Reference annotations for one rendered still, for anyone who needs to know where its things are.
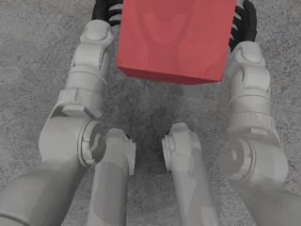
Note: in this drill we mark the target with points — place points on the robot left shin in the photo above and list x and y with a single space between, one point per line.
116 133

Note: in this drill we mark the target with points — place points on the right robot hand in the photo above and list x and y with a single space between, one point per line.
246 26

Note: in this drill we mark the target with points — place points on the robot right upper arm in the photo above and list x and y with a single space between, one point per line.
257 171

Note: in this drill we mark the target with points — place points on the left robot forearm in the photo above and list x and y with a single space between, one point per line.
88 74

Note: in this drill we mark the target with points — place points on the right robot thigh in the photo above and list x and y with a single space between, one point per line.
195 199

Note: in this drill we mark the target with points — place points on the left robot hand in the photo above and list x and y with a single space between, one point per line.
101 11

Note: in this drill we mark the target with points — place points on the right robot forearm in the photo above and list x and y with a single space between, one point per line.
250 95

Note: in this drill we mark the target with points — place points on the robot left upper arm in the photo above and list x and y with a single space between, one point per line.
43 196

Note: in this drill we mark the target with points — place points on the carton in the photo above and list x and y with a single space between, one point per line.
176 41

